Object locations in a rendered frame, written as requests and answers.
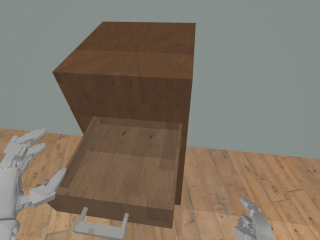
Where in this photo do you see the right robot hand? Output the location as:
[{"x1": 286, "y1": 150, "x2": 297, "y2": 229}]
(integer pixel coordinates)
[{"x1": 235, "y1": 196, "x2": 275, "y2": 240}]

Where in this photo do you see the left robot forearm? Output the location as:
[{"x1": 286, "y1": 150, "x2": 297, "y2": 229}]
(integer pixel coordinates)
[{"x1": 0, "y1": 218, "x2": 20, "y2": 240}]

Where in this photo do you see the left robot hand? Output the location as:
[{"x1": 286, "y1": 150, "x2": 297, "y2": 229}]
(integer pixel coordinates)
[{"x1": 0, "y1": 128, "x2": 67, "y2": 219}]

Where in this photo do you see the drawer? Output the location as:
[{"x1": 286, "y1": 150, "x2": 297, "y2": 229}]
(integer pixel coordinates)
[{"x1": 35, "y1": 116, "x2": 182, "y2": 229}]

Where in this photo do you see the cabinet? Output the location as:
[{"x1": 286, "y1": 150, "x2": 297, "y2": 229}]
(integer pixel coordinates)
[{"x1": 52, "y1": 21, "x2": 196, "y2": 205}]

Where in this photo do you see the handle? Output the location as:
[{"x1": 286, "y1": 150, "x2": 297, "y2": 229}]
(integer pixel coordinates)
[{"x1": 72, "y1": 207, "x2": 129, "y2": 240}]

